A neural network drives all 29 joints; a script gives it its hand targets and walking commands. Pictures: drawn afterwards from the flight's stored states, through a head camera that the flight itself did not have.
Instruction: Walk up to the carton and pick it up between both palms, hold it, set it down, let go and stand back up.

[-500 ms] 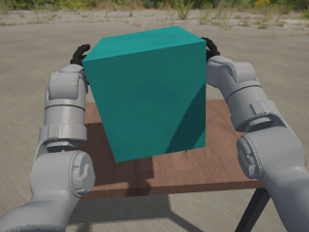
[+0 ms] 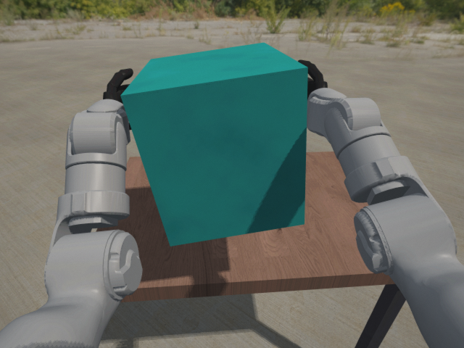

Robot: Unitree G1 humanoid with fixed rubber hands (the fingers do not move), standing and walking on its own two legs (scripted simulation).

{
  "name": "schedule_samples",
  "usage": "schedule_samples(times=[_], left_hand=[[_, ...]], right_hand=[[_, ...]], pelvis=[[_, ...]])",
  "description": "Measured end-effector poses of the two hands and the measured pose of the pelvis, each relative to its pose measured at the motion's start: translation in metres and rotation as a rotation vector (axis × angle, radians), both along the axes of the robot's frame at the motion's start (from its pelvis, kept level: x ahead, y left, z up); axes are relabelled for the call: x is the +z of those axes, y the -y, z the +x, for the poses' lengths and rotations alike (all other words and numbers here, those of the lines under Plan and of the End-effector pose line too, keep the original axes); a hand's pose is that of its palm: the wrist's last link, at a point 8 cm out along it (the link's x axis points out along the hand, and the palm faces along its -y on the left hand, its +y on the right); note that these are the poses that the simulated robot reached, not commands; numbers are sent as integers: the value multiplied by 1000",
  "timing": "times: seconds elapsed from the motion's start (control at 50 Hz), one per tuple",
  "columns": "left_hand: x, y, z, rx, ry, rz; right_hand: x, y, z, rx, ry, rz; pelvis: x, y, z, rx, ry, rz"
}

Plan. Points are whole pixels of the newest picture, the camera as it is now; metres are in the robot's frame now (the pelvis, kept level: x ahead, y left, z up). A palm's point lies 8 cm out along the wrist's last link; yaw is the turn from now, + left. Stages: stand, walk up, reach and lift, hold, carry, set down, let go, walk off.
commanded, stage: hold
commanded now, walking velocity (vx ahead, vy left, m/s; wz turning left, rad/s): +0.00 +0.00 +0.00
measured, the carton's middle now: (221, 135) +0.40 +0.00 +0.27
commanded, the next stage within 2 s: none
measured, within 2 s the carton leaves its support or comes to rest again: neither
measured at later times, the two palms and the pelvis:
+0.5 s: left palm (118, 109) +0.37 +0.16 +0.33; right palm (318, 100) +0.37 -0.16 +0.33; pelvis +0.00 +0.00 +0.00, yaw +0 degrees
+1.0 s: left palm (115, 110) +0.37 +0.16 +0.33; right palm (318, 100) +0.36 -0.15 +0.34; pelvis -0.01 +0.00 +0.00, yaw +0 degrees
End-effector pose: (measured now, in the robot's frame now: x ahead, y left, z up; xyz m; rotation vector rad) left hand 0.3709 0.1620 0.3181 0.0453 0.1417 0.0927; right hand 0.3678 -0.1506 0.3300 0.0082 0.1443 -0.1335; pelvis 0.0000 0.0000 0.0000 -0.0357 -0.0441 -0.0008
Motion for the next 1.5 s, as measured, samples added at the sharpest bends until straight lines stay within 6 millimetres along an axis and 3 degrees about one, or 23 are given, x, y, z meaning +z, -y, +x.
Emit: schedule_samples(times=[0.32, 1.14, 1.5], left_hand=[[10, 3, -2, 7, 17, 14], [11, 0, -4, 3, 18, 7], [8, 7, 3, -4, 2, 7]], right_hand=[[6, 3, 0, 4, 13, 16], [10, 0, -4, -1, 7, 10], [2, 7, 0, -7, -11, -3]], pelvis=[[0, 1, -3, 4, -9, 1], [0, 0, -7, 0, -16, 3], [0, 3, -2, -3, -17, 1]])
